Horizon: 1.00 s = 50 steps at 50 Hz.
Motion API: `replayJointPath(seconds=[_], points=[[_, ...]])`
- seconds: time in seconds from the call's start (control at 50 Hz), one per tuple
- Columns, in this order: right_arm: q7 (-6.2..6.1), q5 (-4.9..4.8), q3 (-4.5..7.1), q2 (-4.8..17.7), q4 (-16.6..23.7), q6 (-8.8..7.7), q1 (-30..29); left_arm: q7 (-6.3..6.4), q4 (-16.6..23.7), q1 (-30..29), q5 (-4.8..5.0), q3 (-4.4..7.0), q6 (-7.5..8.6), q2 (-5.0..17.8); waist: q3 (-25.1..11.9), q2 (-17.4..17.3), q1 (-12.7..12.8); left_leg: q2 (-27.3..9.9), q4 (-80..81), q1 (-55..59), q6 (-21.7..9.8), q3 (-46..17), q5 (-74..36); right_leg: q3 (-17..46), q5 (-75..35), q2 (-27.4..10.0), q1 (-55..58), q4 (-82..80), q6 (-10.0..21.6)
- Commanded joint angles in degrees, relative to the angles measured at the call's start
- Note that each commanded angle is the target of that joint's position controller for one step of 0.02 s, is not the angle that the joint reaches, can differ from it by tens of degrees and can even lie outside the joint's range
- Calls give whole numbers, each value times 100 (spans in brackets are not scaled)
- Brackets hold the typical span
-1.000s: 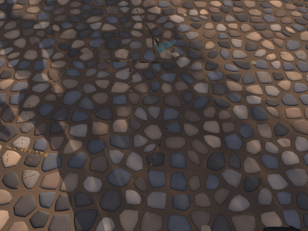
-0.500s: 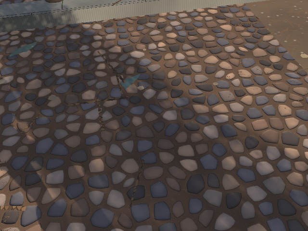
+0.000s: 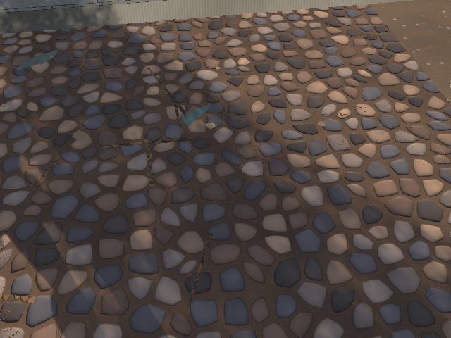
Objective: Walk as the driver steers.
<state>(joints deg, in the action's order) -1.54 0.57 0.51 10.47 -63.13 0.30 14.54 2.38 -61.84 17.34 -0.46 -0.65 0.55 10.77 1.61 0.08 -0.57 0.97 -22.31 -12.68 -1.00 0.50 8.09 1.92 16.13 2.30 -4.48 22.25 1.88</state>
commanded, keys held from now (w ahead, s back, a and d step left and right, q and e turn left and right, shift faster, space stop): no key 0.04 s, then w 0.96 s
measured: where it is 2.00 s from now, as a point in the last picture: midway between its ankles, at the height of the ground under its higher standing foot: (224, 269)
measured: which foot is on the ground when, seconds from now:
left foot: down 0.00-0.82, up 0.84-1.00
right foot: down 0.00-0.34, up 0.36-0.78, down 0.80-1.00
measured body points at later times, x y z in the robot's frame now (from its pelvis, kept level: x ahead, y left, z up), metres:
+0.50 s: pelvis +0.13 +0.05 +0.00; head +0.14 +0.06 +0.45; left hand +0.16 +0.29 -0.16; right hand +0.09 -0.19 -0.14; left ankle +0.08 +0.11 -0.74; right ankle +0.09 -0.08 -0.67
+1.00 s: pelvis +0.40 +0.01 +0.00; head +0.42 +0.01 +0.45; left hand +0.42 +0.27 -0.15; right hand +0.45 -0.23 -0.15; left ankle +0.38 +0.15 -0.66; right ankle +0.43 -0.03 -0.74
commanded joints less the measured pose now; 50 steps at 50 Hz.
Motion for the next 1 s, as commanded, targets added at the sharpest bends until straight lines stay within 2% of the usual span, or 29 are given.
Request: replayJointPath(seconds=[0.02,0.06,0.1,0.14,0.16,0.18,0.22,0.26,0.3,0.32,0.34,0.36,0.38,0.4,0.42,0.46,0.52,0.6,0.68,0.74,0.78,0.8,0.82,0.84,0.86,0.88,0.9,0.94,1.0], points=[[-28,-2,78,505,-4,-18,288,29,14,341,-2,62,35,459,176,8,-22,-587,232,518,-155,-624,-533,529,-795,-647,-736,-479,179],[-28,0,66,453,-66,-8,316,30,-61,452,-14,55,33,421,81,19,-2,-519,233,546,-165,-586,-48,518,-276,-608,-698,-548,200],[-10,18,119,534,-37,30,258,20,-78,537,-39,141,-2,595,267,191,39,-218,-124,218,-267,-378,1420,632,1362,-524,-887,-580,392],[47,66,138,485,108,36,17,-2,-52,725,-36,215,-33,712,761,449,194,14,-651,-691,-331,-207,2276,1248,2787,-837,-983,-931,710],[86,89,109,324,229,-3,-178,2,-102,936,-22,256,-17,789,965,706,297,140,-1137,-1141,-296,46,2008,1757,3125,-1206,-819,-1256,911],[120,148,87,225,343,-63,-315,12,-131,979,-29,308,12,871,1171,865,314,56,-1550,-1505,-281,267,1572,2148,3068,-1608,-660,-1461,1108],[166,158,134,349,546,-208,-499,-9,-134,1010,-86,359,103,876,1207,779,331,-207,-1919,-1918,-328,177,1537,2328,2296,-1879,-354,-1478,1293],[218,94,187,428,661,-340,-476,-40,-130,950,-101,390,199,840,1100,692,227,-257,-1557,-1770,-361,226,1570,1954,1336,-1768,-102,-1221,1225],[242,2,228,322,464,-428,287,-61,-44,601,-32,405,250,814,846,593,-226,14,-605,-180,-382,500,916,1289,486,-1389,-797,-703,950],[212,-14,306,402,186,-456,1057,-82,37,421,-32,380,292,723,576,307,-549,132,-280,1151,-411,337,786,883,-116,-1071,-1488,-34,761],[137,63,459,901,18,-500,1899,-148,245,193,-5,286,364,417,218,-893,-909,-977,658,2167,-686,-1390,1832,37,-272,-385,-2351,1752,448],[146,28,577,1391,-200,-437,2582,-192,439,261,-72,268,395,276,-72,-1934,-887,-2143,1400,2655,-1197,-3578,2554,-511,1333,221,-3394,3387,279],[138,53,457,962,-94,-369,2037,-209,462,4,-208,355,362,604,359,-859,-534,-2198,1320,2063,-1223,-3461,2676,-74,1244,-197,-3652,4230,382],[156,79,395,776,151,-388,1422,-271,464,-106,-183,329,386,438,634,-329,-309,-2019,1331,1547,-1150,-2931,2356,49,633,-443,-3655,4399,436],[159,86,358,693,283,-426,1053,-321,429,-88,-128,308,421,320,645,-146,-132,-1781,1427,1257,-1048,-2390,1762,55,160,-599,-3468,4291,420],[128,53,257,486,284,-520,950,-380,406,-35,-172,339,370,330,518,-245,42,-1411,1504,1137,-897,-1586,632,-92,-212,-710,-3229,4036,302],[90,23,195,470,74,-601,1436,-407,523,-294,-164,371,250,342,418,-374,54,-1263,1374,1403,-898,-959,-1083,-379,-421,-635,-3480,3841,151],[76,43,120,442,21,-613,1620,-419,972,-1415,-118,311,201,240,642,-445,-89,-1079,1441,1205,-922,-496,-2008,-690,-876,-525,-3592,2749,22],[42,38,111,521,-38,-637,1744,-413,1262,-2067,-52,254,204,205,723,-557,-180,-1108,1463,1171,-898,-280,-2651,-945,-1287,-296,-2893,1475,172],[17,51,145,656,-36,-659,1551,-339,1254,-1718,-52,336,244,403,469,-546,115,-1268,842,1564,-825,-139,-4276,-957,-1085,-69,-2162,1145,496],[1,71,190,777,-6,-620,1384,-257,829,-385,-52,482,321,634,-246,-510,670,-1200,-739,1679,-702,5,-5120,-948,-857,201,-857,863,717],[19,44,191,779,28,-598,1336,-202,557,487,-120,579,367,808,-671,-380,1027,-1013,-1973,1022,-632,114,-4203,-655,-816,-73,340,580,860],[74,-39,109,399,202,-584,1581,-156,461,1253,-263,724,384,1349,-1385,415,1068,-525,-3947,-322,-518,380,-1694,1271,262,-1598,1697,386,1253],[143,-138,158,254,192,-568,1977,-233,502,1056,-171,753,301,1431,-1824,1184,719,476,-5749,-1801,-426,12,2130,4075,772,-2632,2246,-681,1981],[131,-12,239,590,335,-540,1436,-272,604,290,-16,708,284,1233,-993,464,468,-3,-5899,-2328,-534,-412,1625,3550,1310,-2377,1493,-931,1813],[158,38,249,589,494,-563,889,-288,695,-184,19,595,325,820,-311,124,381,-245,-5612,-2388,-547,-373,1128,2703,1107,-2196,638,-1081,1645],[170,45,244,458,524,-567,733,-292,665,-357,-17,517,384,549,90,-105,180,-442,-5193,-2134,-540,-362,885,2097,432,-1934,-64,-1266,1431],[215,174,228,244,483,-425,895,-238,483,-214,-43,402,492,262,146,25,-127,-617,-4650,-1540,-424,-358,772,1264,-523,-1529,-708,-1370,1143],[266,186,243,218,621,-275,636,-215,320,235,-38,413,600,479,215,142,-198,-678,-4190,-1743,-272,-159,537,750,-1264,-1371,-761,-1494,1142]])
Velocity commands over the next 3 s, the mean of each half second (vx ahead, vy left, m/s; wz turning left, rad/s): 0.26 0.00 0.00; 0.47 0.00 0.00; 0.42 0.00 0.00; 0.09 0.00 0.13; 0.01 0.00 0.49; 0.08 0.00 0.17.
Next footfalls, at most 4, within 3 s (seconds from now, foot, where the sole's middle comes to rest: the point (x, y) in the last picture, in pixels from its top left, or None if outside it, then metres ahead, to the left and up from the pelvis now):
0.80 right None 0.47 -0.04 -0.78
1.36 left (194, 262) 0.78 0.13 -0.78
1.78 right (253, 255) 0.80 -0.07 -0.78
2.42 right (254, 257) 0.80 -0.07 -0.78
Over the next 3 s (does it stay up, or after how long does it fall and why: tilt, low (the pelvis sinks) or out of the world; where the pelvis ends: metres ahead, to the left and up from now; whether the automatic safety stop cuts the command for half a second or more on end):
stays up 0.72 0.01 0.01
